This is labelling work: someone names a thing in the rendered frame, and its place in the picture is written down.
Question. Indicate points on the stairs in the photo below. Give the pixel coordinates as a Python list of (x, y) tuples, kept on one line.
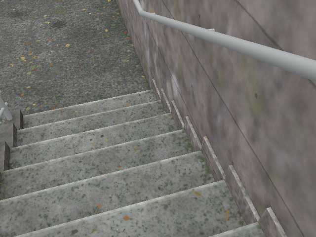
[(117, 167)]

